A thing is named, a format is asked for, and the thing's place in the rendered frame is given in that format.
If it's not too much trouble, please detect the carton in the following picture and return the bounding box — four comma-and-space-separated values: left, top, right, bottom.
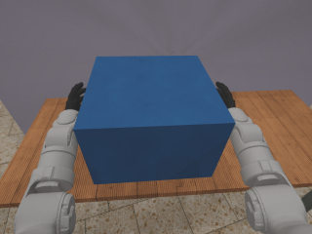
73, 56, 236, 185

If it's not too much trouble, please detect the robot left forearm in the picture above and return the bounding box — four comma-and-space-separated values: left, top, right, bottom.
13, 109, 79, 234

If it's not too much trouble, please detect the robot right forearm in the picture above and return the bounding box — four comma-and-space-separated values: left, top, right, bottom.
228, 107, 308, 222

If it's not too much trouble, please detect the left robot hand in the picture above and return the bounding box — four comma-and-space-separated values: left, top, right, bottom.
64, 82, 87, 112

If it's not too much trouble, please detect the robot right upper arm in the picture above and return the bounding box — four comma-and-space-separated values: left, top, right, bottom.
245, 184, 312, 234

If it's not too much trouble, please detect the right robot hand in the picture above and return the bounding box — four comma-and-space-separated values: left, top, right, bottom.
215, 82, 236, 109

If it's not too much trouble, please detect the table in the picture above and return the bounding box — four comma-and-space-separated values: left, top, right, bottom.
0, 90, 312, 212

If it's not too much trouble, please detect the robot left upper arm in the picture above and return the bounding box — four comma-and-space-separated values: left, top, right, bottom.
15, 191, 76, 234

